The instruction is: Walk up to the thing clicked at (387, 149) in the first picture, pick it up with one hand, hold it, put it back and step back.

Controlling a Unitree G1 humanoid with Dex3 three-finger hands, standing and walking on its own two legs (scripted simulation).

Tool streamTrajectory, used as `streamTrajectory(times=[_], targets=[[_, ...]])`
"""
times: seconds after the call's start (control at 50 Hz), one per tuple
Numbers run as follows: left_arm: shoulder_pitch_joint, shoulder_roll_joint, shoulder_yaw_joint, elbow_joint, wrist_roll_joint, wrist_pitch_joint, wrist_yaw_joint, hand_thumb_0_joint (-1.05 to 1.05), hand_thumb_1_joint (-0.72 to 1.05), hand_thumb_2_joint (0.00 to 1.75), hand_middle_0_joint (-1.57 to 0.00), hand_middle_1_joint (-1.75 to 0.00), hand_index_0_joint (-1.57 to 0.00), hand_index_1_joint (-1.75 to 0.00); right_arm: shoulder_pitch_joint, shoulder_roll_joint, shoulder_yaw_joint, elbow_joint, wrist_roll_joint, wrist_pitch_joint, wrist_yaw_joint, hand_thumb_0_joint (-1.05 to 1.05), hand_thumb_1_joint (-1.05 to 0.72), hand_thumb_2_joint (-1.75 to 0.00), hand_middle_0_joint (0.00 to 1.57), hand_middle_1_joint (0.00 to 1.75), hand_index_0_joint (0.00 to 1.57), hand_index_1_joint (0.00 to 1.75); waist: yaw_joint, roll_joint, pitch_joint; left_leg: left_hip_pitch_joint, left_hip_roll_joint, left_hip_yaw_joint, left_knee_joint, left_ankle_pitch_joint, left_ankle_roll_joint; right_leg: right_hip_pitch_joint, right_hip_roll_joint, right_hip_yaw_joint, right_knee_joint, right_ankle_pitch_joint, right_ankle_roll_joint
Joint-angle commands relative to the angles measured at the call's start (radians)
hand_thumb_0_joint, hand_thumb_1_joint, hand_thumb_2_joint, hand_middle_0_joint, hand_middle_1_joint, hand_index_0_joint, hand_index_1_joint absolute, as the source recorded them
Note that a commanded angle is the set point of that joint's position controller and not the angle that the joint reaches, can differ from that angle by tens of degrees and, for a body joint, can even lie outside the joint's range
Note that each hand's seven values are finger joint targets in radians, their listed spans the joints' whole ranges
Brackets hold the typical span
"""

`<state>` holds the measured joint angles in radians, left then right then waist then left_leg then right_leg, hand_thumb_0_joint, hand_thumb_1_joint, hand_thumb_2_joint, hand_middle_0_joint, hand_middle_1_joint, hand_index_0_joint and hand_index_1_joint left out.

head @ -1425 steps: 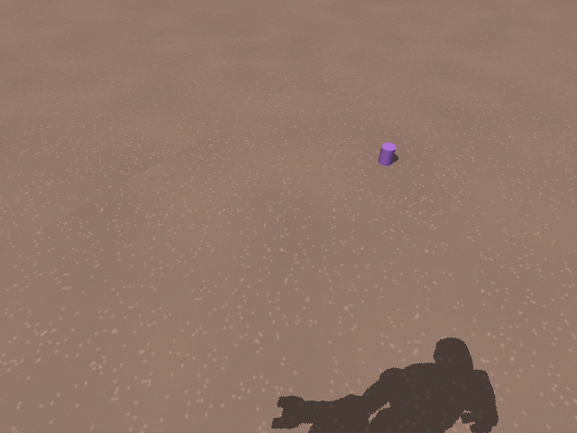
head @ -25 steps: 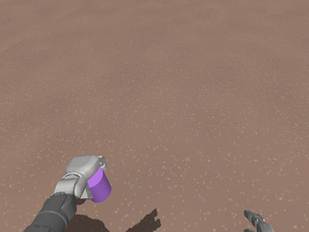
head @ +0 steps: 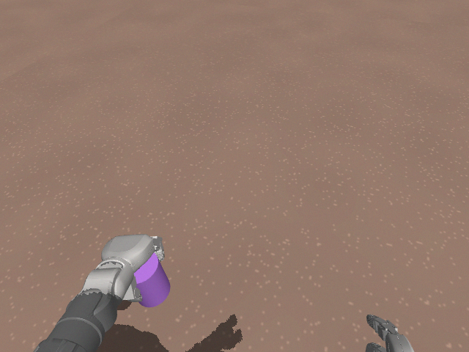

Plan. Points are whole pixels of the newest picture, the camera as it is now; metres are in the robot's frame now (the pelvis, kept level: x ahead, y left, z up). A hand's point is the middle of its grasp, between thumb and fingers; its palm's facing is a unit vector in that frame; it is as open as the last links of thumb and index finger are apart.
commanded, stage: hold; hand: left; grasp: from above
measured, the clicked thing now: (146, 278) +0.29 +0.21 -0.10
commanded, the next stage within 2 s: crouch in 0.16 s
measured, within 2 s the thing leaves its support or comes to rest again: neither
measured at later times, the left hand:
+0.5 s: hand (140, 276) +0.28 +0.22 -0.07, palm faces -0.50 -0.07 -0.86, open 10.1 cm
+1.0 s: hand (166, 285) +0.35 +0.23 -0.29, palm faces -0.43 +0.03 -0.90, open 10.0 cm
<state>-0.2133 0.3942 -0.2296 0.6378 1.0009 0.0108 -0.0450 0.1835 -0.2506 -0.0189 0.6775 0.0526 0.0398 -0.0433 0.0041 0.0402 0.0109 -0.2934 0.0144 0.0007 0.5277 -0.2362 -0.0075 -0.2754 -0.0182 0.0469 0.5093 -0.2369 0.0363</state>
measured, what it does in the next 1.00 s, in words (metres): lowers itself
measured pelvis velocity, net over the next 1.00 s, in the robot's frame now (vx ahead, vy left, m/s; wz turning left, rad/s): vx -0.03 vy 0.00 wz -0.01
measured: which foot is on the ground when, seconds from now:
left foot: down 0.00-1.00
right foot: down 0.00-1.00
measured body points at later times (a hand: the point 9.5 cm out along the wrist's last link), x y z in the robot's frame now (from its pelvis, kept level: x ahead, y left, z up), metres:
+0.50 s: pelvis +0.01 +0.00 +0.00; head +0.03 -0.01 +0.45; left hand +0.30 +0.22 -0.02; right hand +0.15 -0.26 -0.11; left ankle +0.03 +0.12 -0.73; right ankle +0.02 -0.15 -0.73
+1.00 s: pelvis -0.03 +0.00 -0.16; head +0.12 +0.02 +0.27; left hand +0.36 +0.22 -0.24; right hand +0.02 -0.29 -0.28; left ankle +0.03 +0.12 -0.73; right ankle +0.02 -0.14 -0.73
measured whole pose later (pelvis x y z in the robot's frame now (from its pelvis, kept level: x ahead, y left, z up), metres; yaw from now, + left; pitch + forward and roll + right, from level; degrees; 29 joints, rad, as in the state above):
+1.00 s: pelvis -0.03 +0.00 -0.16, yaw +0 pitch +28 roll -3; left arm -0.62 0.40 -0.08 1.20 1.19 -0.03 0.41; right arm 0.23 -0.26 -0.07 0.76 -0.05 0.00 -0.01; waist -0.13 0.02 -0.17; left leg -1.39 0.02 -0.05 1.45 -0.55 -0.01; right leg -1.35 0.01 0.02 1.41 -0.55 0.05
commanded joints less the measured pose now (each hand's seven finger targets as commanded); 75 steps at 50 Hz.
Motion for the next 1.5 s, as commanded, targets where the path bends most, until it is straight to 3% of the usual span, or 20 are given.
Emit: streamTrajectory(times=[0.0, 0.12, 0.24, 0.26, 0.34, 0.4, 0.46, 0.5, 0.52, 0.58, 0.7, 0.74, 0.8, 0.84, 0.88, 1.02, 1.06, 1.16, 1.32, 1.48], targets=[[-0.460, 0.232, 0.140, -0.260, 0.000, -0.001, 0.091, 0.00, 0.54, 0.94, -0.90, -0.89, -0.92, -0.87, -0.085, -0.137, -0.050, -0.125, -0.004, -0.041, -0.013, 0.00, -0.91, -0.90, 0.20, 0.30, 0.20, 0.30, -0.017, 0.028, -0.305, 0.177, -0.023, 0.015, -0.070, 0.157, 0.003, 0.015, 0.047, -0.046, -0.072, 0.118, -0.041], [-0.408, 0.205, 0.129, -0.227, -0.004, 0.015, 0.102, 0.00, 0.54, 0.97, -0.91, -0.91, -0.93, -0.89, -0.090, -0.138, -0.053, -0.124, -0.006, -0.042, -0.007, 0.00, -0.91, -0.90, 0.20, 0.30, 0.20, 0.30, -0.002, 0.014, -0.290, 0.160, -0.024, 0.016, -0.076, 0.137, 0.002, 0.026, 0.043, -0.049, -0.080, 0.100, -0.041], [-0.438, 0.233, 0.136, -0.246, 0.000, 0.013, 0.075, 0.00, 0.60, 0.91, -0.93, -0.93, -0.97, -0.89, -0.079, -0.133, -0.054, -0.118, -0.005, -0.036, -0.010, 0.00, -0.93, -0.91, 0.20, 0.30, 0.20, 0.30, -0.004, 0.024, -0.318, 0.170, -0.029, 0.025, -0.070, 0.187, 0.008, 0.053, 0.040, -0.042, -0.077, 0.155, -0.039], [-0.409, 0.211, 0.122, -0.229, -0.001, 0.014, 0.071, 0.00, 0.52, 0.96, -0.85, -0.92, -0.89, -0.89, -0.087, -0.130, -0.051, -0.124, -0.003, -0.034, -0.010, 0.00, -0.88, -0.90, 0.20, 0.30, 0.20, 0.30, 0.000, 0.009, -0.304, 0.167, -0.031, 0.024, -0.072, 0.186, 0.010, 0.049, 0.040, -0.043, -0.079, 0.151, -0.039], [-0.331, 0.206, 0.138, -0.179, 0.005, -0.002, 0.077, 0.00, 0.57, 0.98, -0.92, -0.90, -0.94, -0.89, -0.079, -0.133, -0.055, -0.127, -0.005, -0.028, -0.009, 0.00, -0.89, -0.90, 0.20, 0.30, 0.20, 0.30, -0.004, -0.017, -0.246, 0.131, -0.031, 0.022, -0.079, 0.163, 0.011, 0.034, 0.042, -0.048, -0.082, 0.129, -0.042], [-0.312, 0.181, 0.118, -0.147, 0.023, -0.029, 0.096, 0.00, 0.57, 0.98, -0.92, -0.91, -0.94, -0.89, -0.074, -0.127, -0.053, -0.126, -0.005, -0.019, -0.008, 0.00, -0.89, -0.90, 0.20, 0.30, 0.20, 0.30, -0.018, -0.057, -0.229, 0.107, -0.039, 0.024, -0.064, 0.160, 0.017, 0.022, 0.036, -0.041, -0.077, 0.131, -0.035], [-0.348, 0.200, 0.146, -0.087, 0.045, -0.055, 0.154, 0.00, 0.57, 1.03, -0.93, -0.92, -0.94, -0.91, -0.060, -0.130, -0.059, -0.109, -0.014, -0.011, -0.005, 0.00, -0.89, -0.90, 0.20, 0.30, 0.20, 0.30, -0.023, -0.029, -0.216, 0.077, -0.038, 0.022, -0.038, 0.131, 0.010, -0.034, 0.036, -0.042, -0.056, 0.097, -0.039], [-0.392, 0.159, 0.116, -0.042, 0.066, -0.064, 0.198, 0.00, 0.59, 1.02, -0.93, -0.93, -0.95, -0.91, -0.042, -0.131, -0.064, -0.097, -0.022, -0.010, 0.002, 0.00, -0.89, -0.90, 0.20, 0.30, 0.20, 0.30, -0.047, -0.033, -0.230, 0.061, -0.035, 0.020, -0.004, 0.117, 0.007, -0.090, 0.034, -0.043, -0.026, 0.092, -0.040], [-0.397, 0.169, 0.128, -0.020, 0.079, -0.067, 0.224, 0.00, 0.58, 0.98, -0.91, -0.93, -0.94, -0.91, -0.025, -0.138, -0.070, -0.087, -0.025, -0.009, 0.005, 0.00, -0.89, -0.90, 0.20, 0.30, 0.20, 0.30, -0.050, -0.018, -0.241, 0.040, -0.032, 0.020, 0.022, 0.115, 0.006, -0.118, 0.034, -0.044, -0.003, 0.092, -0.041], [-0.494, 0.152, 0.117, 0.044, 0.114, -0.079, 0.298, 0.00, 0.56, 1.02, -0.90, -0.95, -0.92, -0.93, -0.001, -0.146, -0.084, -0.057, -0.039, -0.014, 0.019, 0.00, -0.90, -0.90, 0.20, 0.30, 0.20, 0.30, -0.069, -0.006, -0.302, -0.022, -0.025, 0.010, 0.127, 0.111, -0.003, -0.216, 0.034, -0.053, 0.092, 0.090, -0.042], [-0.586, 0.159, 0.153, 0.174, 0.195, -0.101, 0.429, 0.00, 0.56, 0.98, -0.88, -0.97, -0.91, -0.94, 0.072, -0.161, -0.109, -0.015, -0.072, -0.028, 0.040, 0.00, -0.90, -0.90, 0.20, 0.30, 0.20, 0.30, -0.084, 0.042, -0.473, -0.282, -0.017, 0.009, 0.421, 0.073, 0.004, -0.499, 0.033, -0.052, 0.375, 0.064, -0.056], [-0.644, 0.130, 0.131, 0.216, 0.208, -0.095, 0.464, 0.00, 0.59, 0.95, -0.88, -0.99, -0.93, -0.95, 0.092, -0.167, -0.110, -0.007, -0.078, -0.032, 0.040, 0.00, -0.90, -0.90, 0.20, 0.30, 0.20, 0.30, -0.107, 0.044, -0.530, -0.348, -0.016, 0.005, 0.502, 0.058, 0.007, -0.587, 0.036, -0.062, 0.456, 0.049, -0.056], [-0.720, 0.159, 0.151, 0.303, 0.213, -0.076, 0.507, 0.00, 0.62, 0.92, -0.91, -0.96, -0.95, -0.91, 0.114, -0.174, -0.112, 0.008, -0.090, -0.040, 0.028, 0.00, -0.90, -0.90, 0.20, 0.30, 0.20, 0.30, -0.115, 0.090, -0.574, -0.455, -0.013, -0.007, 0.588, 0.012, 0.002, -0.733, 0.045, -0.080, 0.570, -0.005, -0.064], [-0.745, 0.219, 0.198, 0.333, 0.206, -0.061, 0.527, 0.00, 0.61, 0.91, -0.89, -0.97, -0.94, -0.92, 0.127, -0.183, -0.115, 0.015, -0.094, -0.050, 0.021, 0.00, -0.89, -0.89, 0.20, 0.30, 0.20, 0.30, -0.109, 0.082, -0.638, -0.535, -0.011, -0.019, 0.650, -0.006, 0.009, -0.790, 0.048, -0.088, 0.644, -0.024, -0.064], [-0.756, 0.191, 0.182, 0.369, 0.186, -0.046, 0.526, 0.00, 0.63, 0.88, -0.91, -0.94, -0.96, -0.89, 0.134, -0.182, -0.113, 0.019, -0.103, -0.059, 0.019, 0.00, -0.90, -0.89, 0.20, 0.30, 0.20, 0.30, -0.119, 0.090, -0.686, -0.606, -0.008, -0.033, 0.716, -0.013, 0.015, -0.868, 0.048, -0.091, 0.719, -0.038, -0.063], [-0.790, 0.294, 0.239, 0.411, 0.170, -0.022, 0.487, 0.00, 0.61, 0.96, -0.94, -0.93, -0.96, -0.90, 0.145, -0.195, -0.113, 0.010, -0.118, -0.074, 0.018, 0.00, -0.90, -0.90, 0.20, 0.30, 0.20, 0.30, -0.119, 0.124, -0.806, -0.792, -0.011, -0.057, 0.865, -0.141, 0.005, -1.048, 0.035, -0.102, 0.902, -0.144, -0.070], [-0.820, 0.257, 0.214, 0.416, 0.163, -0.027, 0.470, 0.00, 0.62, 0.97, -0.94, -0.95, -0.97, -0.92, 0.144, -0.189, -0.106, 0.005, -0.122, -0.076, 0.022, 0.00, -0.90, -0.90, 0.20, 0.30, 0.20, 0.30, -0.137, 0.153, -0.806, -0.828, -0.010, -0.060, 0.908, -0.179, 0.003, -1.133, 0.033, -0.108, 0.948, -0.182, -0.073], [-0.894, 0.308, 0.246, 0.413, 0.162, -0.068, 0.466, 0.00, 0.60, 0.99, -0.92, -0.95, -0.95, -0.92, 0.166, -0.198, -0.097, 0.013, -0.129, -0.093, 0.036, 0.00, -0.90, -0.90, 0.20, 0.30, 0.20, 0.30, -0.170, 0.146, -0.850, -0.952, -0.020, -0.068, 0.995, -0.296, 0.013, -1.212, 0.029, -0.116, 1.026, -0.253, -0.071], [-0.958, 0.398, 0.298, 0.396, 0.203, -0.131, 0.515, 0.00, 0.57, 1.04, -0.94, -0.92, -0.95, -0.91, 0.190, -0.209, -0.076, 0.038, -0.149, -0.121, 0.060, 0.00, -0.91, -0.90, 0.20, 0.30, 0.20, 0.30, -0.194, 0.186, -0.906, -1.031, -0.026, -0.049, 1.153, -0.249, 0.015, -1.331, 0.026, -0.120, 1.138, -0.217, -0.065], [-0.960, 0.412, 0.323, 0.459, 0.233, -0.126, 0.559, 0.00, 0.61, 1.05, -0.97, -0.91, -0.98, -0.90, 0.193, -0.196, -0.061, 0.049, -0.175, -0.130, 0.096, 0.00, -0.91, -0.90, 0.20, 0.30, 0.20, 0.30, -0.196, 0.231, -0.941, -1.081, -0.025, -0.023, 1.291, -0.137, 0.022, -1.364, 0.034, -0.120, 1.232, -0.117, -0.062]])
